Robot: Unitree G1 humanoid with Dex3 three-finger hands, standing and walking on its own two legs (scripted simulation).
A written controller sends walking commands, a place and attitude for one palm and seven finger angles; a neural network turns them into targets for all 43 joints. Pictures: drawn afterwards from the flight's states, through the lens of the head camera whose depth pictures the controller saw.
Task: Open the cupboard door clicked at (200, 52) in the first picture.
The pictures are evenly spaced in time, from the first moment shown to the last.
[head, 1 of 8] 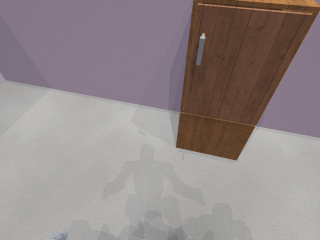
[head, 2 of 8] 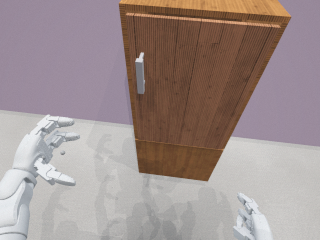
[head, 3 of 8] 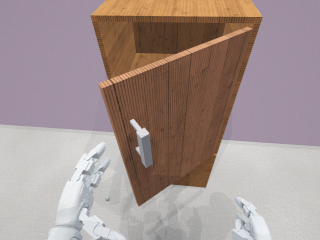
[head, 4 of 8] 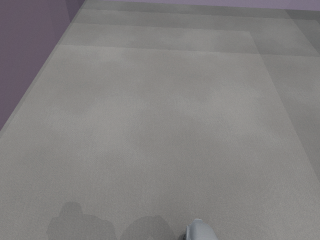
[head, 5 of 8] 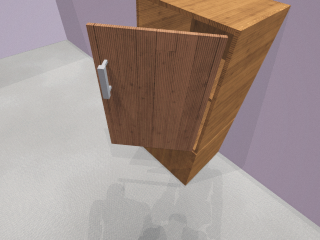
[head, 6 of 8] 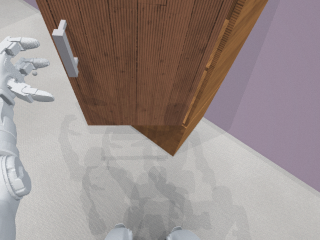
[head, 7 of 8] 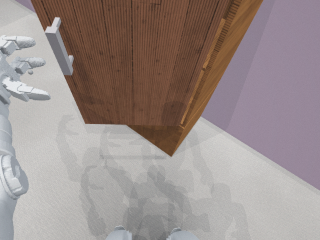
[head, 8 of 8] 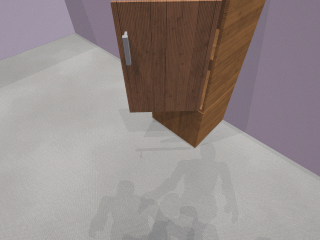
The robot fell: no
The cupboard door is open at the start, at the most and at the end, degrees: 0 46 46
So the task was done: yes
